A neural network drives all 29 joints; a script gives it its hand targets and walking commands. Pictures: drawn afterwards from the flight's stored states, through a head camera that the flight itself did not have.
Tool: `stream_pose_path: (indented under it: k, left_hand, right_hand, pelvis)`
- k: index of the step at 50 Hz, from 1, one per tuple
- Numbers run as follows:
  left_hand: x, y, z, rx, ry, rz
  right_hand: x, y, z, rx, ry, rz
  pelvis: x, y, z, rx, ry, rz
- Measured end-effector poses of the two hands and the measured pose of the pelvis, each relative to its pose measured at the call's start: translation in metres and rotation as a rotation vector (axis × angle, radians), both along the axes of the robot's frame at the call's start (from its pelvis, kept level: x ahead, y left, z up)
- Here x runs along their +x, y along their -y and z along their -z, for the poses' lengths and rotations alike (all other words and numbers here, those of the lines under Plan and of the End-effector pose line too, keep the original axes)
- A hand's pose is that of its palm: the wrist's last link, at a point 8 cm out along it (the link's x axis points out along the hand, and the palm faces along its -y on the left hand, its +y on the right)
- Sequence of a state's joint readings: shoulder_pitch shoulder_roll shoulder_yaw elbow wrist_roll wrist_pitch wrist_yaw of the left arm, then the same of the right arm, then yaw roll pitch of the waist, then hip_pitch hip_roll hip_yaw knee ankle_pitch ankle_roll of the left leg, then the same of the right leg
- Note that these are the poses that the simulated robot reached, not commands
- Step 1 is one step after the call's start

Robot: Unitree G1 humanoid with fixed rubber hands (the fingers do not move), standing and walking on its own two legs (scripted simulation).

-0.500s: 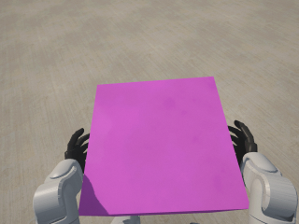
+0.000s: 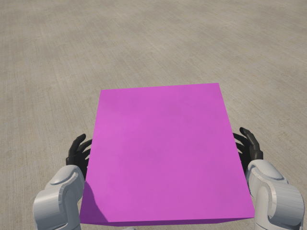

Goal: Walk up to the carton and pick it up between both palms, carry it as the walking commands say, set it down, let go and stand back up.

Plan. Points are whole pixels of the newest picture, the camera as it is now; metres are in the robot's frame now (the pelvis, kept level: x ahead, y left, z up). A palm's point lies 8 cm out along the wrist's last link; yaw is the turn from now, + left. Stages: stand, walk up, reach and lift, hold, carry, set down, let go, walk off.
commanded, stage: carry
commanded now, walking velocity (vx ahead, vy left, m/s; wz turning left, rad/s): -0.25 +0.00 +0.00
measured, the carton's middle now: (163, 161) +0.29 +0.00 +0.00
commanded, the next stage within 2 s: none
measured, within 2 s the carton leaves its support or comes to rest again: neither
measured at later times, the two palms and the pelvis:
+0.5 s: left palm out of the picture -0.01 +0.21 +0.07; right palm out of the picture +0.03 -0.17 +0.09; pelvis -0.23 +0.00 -0.01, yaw +5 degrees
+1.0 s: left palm out of the picture -0.22 +0.32 +0.10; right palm out of the picture -0.09 -0.04 +0.09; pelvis -0.37 +0.06 +0.00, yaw +20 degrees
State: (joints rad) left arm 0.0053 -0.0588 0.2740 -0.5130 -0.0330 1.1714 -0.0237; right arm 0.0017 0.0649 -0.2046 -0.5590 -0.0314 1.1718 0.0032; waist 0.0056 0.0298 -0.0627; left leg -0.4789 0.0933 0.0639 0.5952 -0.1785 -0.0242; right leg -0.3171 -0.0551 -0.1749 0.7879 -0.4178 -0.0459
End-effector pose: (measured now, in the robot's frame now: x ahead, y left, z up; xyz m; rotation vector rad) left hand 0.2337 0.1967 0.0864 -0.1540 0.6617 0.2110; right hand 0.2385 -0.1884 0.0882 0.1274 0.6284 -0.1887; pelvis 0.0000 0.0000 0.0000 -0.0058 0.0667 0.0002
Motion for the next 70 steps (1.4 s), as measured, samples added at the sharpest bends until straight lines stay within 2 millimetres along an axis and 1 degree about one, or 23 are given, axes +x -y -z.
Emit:
stream_pose_path:
  k: [2, 3, 8, 13, 17, 21, 26, 29, 31, 34, 36, 40, 43, 45, 46, 48, 52, 56, 59, 62, 65, 67, 70]
  left_hand:
    - [-0.017, 0.013, 0.003, 0.018, -0.006, 0.008]
    - [-0.027, 0.018, 0.003, 0.022, -0.019, 0.01]
    - [-0.071, 0.032, -0.008, 0.03, -0.04, 0.011]
    - [-0.109, 0.035, -0.014, 0.038, -0.003, 0.016]
    - [-0.143, 0.03, -0.007, 0.027, 0.0, 0.016]
    - [-0.186, 0.014, 0.004, 0.001, -0.007, -0.006]
    - [-0.254, -0.024, 0.017, -0.048, 0.005, -0.088]
    - [-0.296, -0.047, 0.011, -0.057, -0.013, -0.139]
    - [-0.319, -0.061, 0.005, -0.053, -0.02, -0.177]
    - [-0.347, -0.077, 0.005, -0.049, -0.022, -0.22]
    - [-0.362, -0.082, 0.009, -0.043, -0.024, -0.237]
    - [-0.393, -0.088, 0.013, -0.01, -0.041, -0.265]
    - [-0.418, -0.09, 0.019, 0.018, -0.03, -0.291]
    - [-0.435, -0.094, 0.016, 0.014, -0.042, -0.309]
    - [-0.441, -0.099, 0.009, 0.016, -0.026, -0.322]
    - [-0.45, -0.109, -0.006, 0.021, 0.032, -0.342]
    - [-0.468, -0.135, -0.017, 0.03, 0.101, -0.366]
    - [-0.49, -0.175, -0.009, 0.015, 0.097, -0.395]
    - [-0.508, -0.211, 0.01, -0.008, 0.095, -0.414]
    - [-0.54, -0.239, 0.028, -0.043, 0.047, -0.474]
    - [-0.582, -0.256, 0.04, -0.074, -0.026, -0.553]
    - [-0.607, -0.265, 0.04, -0.069, -0.052, -0.603]
    - [-0.641, -0.281, 0.026, -0.013, -0.036, -0.685]
  right_hand:
    - [-0.02, 0.013, 0.011, 0.018, -0.006, 0.008]
    - [-0.032, 0.018, 0.014, 0.025, -0.02, 0.012]
    - [-0.079, 0.032, 0.008, 0.036, -0.044, 0.016]
    - [-0.115, 0.035, 0.001, 0.036, -0.006, 0.016]
    - [-0.148, 0.03, 0.002, 0.022, -0.004, 0.016]
    - [-0.183, 0.014, 0.004, -0.002, -0.012, -0.005]
    - [-0.22, -0.027, -0.003, -0.049, 0.0, -0.085]
    - [-0.243, -0.052, -0.01, -0.042, -0.02, -0.126]
    - [-0.253, -0.068, -0.012, -0.036, -0.029, -0.162]
    - [-0.264, -0.087, -0.012, -0.036, -0.031, -0.208]
    - [-0.272, -0.094, -0.006, -0.035, -0.033, -0.227]
    - [-0.293, -0.102, 0.011, -0.006, -0.05, -0.255]
    - [-0.308, -0.108, 0.028, 0.019, -0.04, -0.283]
    - [-0.322, -0.113, 0.03, 0.028, -0.056, -0.291]
    - [-0.327, -0.117, 0.027, 0.029, -0.05, -0.3]
    - [-0.331, -0.13, 0.015, 0.03, -0.016, -0.328]
    - [-0.335, -0.161, -0.005, 0.024, 0.06, -0.356]
    - [-0.346, -0.205, -0.004, 0.011, 0.054, -0.385]
    - [-0.358, -0.244, 0.006, -0.013, 0.052, -0.404]
    - [-0.371, -0.281, 0.015, -0.061, 0.002, -0.47]
    - [-0.385, -0.314, 0.022, -0.09, -0.068, -0.547]
    - [-0.393, -0.334, 0.025, -0.084, -0.09, -0.595]
    - [-0.402, -0.369, 0.028, -0.029, -0.07, -0.677]
  pelvis:
    - [-0.019, 0.009, 0.006, 0.016, 0.001, 0.009]
    - [-0.028, 0.013, 0.004, 0.017, 0.009, 0.01]
    - [-0.072, 0.024, -0.009, 0.051, 0.041, 0.014]
    - [-0.112, 0.026, -0.009, 0.054, 0.02, 0.013]
    - [-0.148, 0.022, -0.005, 0.049, 0.006, 0.012]
    - [-0.187, 0.013, 0.001, 0.038, 0.005, -0.022]
    - [-0.236, -0.005, 0.007, 0.035, 0.014, -0.106]
    - [-0.261, -0.016, -0.003, 0.0, 0.021, -0.156]
    - [-0.275, -0.022, -0.009, -0.028, 0.013, -0.19]
    - [-0.295, -0.028, -0.011, -0.034, -0.008, -0.202]
    - [-0.309, -0.031, -0.008, -0.024, -0.024, -0.215]
    - [-0.337, -0.032, -0.001, -0.006, -0.051, -0.244]
    - [-0.356, -0.033, 0.012, 0.019, -0.06, -0.265]
    - [-0.364, -0.038, 0.01, 0.007, -0.028, -0.291]
    - [-0.367, -0.042, 0.007, 0.009, -0.013, -0.311]
    - [-0.37, -0.049, 0.003, 0.036, 0.004, -0.334]
    - [-0.381, -0.072, 0.003, 0.064, 0.014, -0.36]
    - [-0.393, -0.108, 0.009, 0.053, 0.02, -0.393]
    - [-0.404, -0.139, 0.024, 0.023, 0.027, -0.442]
    - [-0.425, -0.151, 0.025, 0.007, 0.014, -0.519]
    - [-0.445, -0.158, 0.017, -0.008, 0.004, -0.581]
    - [-0.456, -0.164, 0.012, -0.007, -0.007, -0.633]
    - [-0.469, -0.177, 0.01, 0.007, -0.019, -0.697]
